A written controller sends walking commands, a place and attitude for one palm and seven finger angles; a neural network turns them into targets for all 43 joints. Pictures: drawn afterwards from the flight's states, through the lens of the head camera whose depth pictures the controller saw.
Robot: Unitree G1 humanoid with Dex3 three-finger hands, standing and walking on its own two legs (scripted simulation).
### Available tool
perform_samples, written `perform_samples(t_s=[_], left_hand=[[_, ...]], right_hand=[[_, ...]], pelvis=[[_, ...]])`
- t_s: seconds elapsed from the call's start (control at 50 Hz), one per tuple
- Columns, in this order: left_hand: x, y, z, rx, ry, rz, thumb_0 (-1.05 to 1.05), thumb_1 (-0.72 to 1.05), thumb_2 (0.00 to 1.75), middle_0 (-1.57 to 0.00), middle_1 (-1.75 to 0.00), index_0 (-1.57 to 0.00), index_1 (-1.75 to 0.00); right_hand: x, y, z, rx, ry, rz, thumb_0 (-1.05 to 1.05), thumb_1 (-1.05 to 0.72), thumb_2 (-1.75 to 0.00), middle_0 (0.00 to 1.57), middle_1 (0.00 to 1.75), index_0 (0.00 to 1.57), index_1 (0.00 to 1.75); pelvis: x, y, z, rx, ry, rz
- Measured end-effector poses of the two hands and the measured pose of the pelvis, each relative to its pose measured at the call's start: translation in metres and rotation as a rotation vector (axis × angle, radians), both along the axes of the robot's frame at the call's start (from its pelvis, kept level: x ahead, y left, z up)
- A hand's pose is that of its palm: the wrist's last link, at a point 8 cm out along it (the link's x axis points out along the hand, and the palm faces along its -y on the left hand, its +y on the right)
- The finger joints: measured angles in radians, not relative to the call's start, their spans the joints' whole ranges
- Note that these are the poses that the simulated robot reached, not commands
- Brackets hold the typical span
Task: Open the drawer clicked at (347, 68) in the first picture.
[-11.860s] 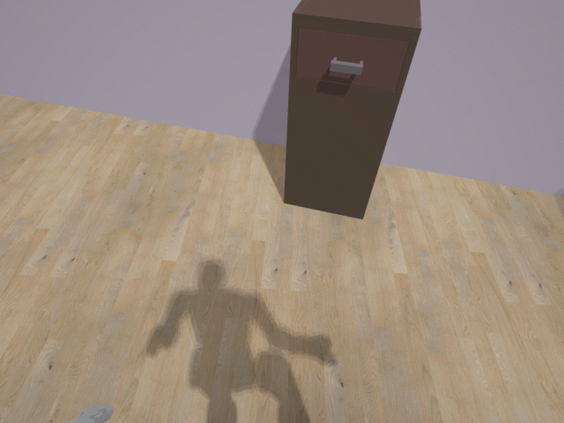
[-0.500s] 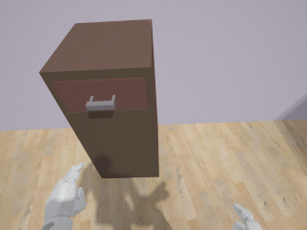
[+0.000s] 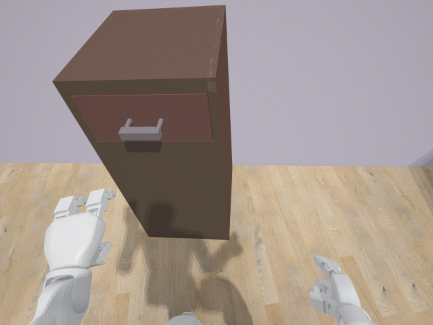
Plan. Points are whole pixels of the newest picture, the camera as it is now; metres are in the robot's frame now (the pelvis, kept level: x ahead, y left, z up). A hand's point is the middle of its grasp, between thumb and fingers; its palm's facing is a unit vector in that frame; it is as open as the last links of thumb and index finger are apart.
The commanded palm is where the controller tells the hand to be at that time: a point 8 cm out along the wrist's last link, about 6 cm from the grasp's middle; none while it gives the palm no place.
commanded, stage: raise the hand with hooked fingers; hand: left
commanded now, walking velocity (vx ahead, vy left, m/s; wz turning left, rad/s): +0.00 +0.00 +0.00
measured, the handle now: (142, 127) +0.56 +0.27 +0.02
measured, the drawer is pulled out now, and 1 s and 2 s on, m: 0.00 0.00 0.00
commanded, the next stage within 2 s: move the hooked fingers above the handle in 1.18 s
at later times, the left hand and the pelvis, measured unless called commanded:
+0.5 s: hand (96, 196) +0.30 +0.25 +0.09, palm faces +0.10 -0.11 -0.99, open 13.2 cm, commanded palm +0.28 +0.25 +0.16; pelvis +0.03 +0.01 +0.03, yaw +0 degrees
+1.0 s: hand (91, 176) +0.32 +0.26 +0.13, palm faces +0.00 -0.12 -0.99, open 13.8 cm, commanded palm +0.30 +0.26 +0.20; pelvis +0.02 +0.02 +0.04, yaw +0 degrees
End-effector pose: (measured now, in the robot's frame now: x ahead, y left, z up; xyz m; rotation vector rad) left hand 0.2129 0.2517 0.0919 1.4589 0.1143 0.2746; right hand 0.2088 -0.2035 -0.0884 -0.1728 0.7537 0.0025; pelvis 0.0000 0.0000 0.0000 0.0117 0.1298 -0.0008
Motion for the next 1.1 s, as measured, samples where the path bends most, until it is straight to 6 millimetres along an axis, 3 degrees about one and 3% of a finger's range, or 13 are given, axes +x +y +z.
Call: perform_samples(t_s=[0.14,0.3,0.42,0.56,0.66,0.84,1.1], left_hand=[[0.010,-0.011,-0.003,-0.044,0.181,-0.085,0.01,0.09,0.56,-0.28,-0.82,-0.27,-0.82],[0.026,0.004,0.030,0.014,0.003,-0.133,0.00,-0.09,0.48,-0.30,-0.94,-0.29,-0.94],[0.052,0.011,0.045,0.005,-0.031,-0.060,0.00,-0.23,0.42,-0.30,-1.03,-0.30,-1.03],[0.074,0.002,0.061,-0.005,0.028,-0.121,0.00,-0.38,0.35,-0.32,-1.13,-0.31,-1.13],[0.084,0.009,0.082,0.008,0.006,-0.135,0.00,-0.45,0.32,-0.32,-1.17,-0.32,-1.17],[0.098,0.017,0.102,0.009,0.032,-0.124,0.00,-0.48,0.31,-0.32,-1.19,-0.32,-1.20],[0.080,0.007,0.089,-0.001,0.058,-0.217,0.00,-0.49,0.30,-0.32,-1.20,-0.32,-1.20]], right_hand=[[-0.018,-0.015,0.004,-0.044,0.105,-0.029,0.01,-0.90,-0.89,0.20,0.30,0.20,0.30],[-0.006,-0.032,0.003,-0.102,0.128,-0.042,0.01,-0.90,-0.90,0.20,0.29,0.20,0.30],[0.010,-0.021,0.009,-0.054,0.092,-0.058,0.01,-0.91,-0.90,0.20,0.29,0.20,0.30],[0.025,-0.001,0.026,-0.022,0.047,-0.041,0.01,-0.90,-0.90,0.20,0.29,0.20,0.30],[0.027,0.007,0.033,-0.014,0.036,-0.028,0.01,-0.90,-0.90,0.20,0.29,0.20,0.30],[0.009,0.005,0.031,-0.017,0.083,-0.030,0.01,-0.90,-0.90,0.20,0.29,0.20,0.30],[-0.027,-0.008,0.022,-0.038,0.159,-0.059,0.01,-0.90,-0.90,0.20,0.29,0.20,0.30]], pelvis=[[0.019,0.000,0.018,0.014,-0.010,-0.018],[0.027,0.006,0.017,0.001,-0.001,0.003],[0.031,0.012,0.021,0.002,-0.007,0.003],[0.033,0.015,0.029,0.006,-0.042,-0.003],[0.031,0.017,0.033,0.001,-0.064,0.002],[0.023,0.019,0.038,-0.004,-0.086,0.010],[0.014,0.020,0.041,-0.006,-0.096,0.006]])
